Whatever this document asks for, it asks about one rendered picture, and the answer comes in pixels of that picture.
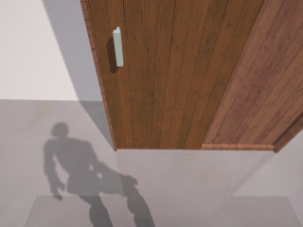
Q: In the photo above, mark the wardrobe door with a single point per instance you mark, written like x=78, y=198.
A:
x=178, y=59
x=264, y=97

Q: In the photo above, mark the handle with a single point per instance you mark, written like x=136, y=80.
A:
x=118, y=47

